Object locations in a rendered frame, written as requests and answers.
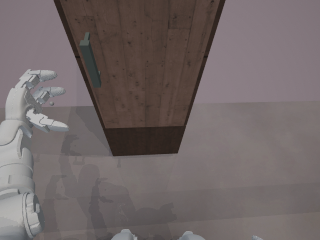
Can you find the cupboard door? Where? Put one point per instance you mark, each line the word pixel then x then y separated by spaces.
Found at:
pixel 149 54

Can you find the handle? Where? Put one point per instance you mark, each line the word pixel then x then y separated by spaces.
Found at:
pixel 90 62

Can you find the robot left shin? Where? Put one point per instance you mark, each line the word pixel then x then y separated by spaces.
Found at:
pixel 125 231

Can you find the robot right shin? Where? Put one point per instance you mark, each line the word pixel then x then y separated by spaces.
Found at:
pixel 187 232

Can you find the left robot hand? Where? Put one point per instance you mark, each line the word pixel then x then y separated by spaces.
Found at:
pixel 19 102

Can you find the robot shin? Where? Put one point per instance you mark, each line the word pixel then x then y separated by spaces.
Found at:
pixel 125 231
pixel 187 232

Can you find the robot left forearm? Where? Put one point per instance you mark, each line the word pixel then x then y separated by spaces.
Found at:
pixel 16 159

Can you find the left robot upper arm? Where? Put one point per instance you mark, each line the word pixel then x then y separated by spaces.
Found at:
pixel 21 217

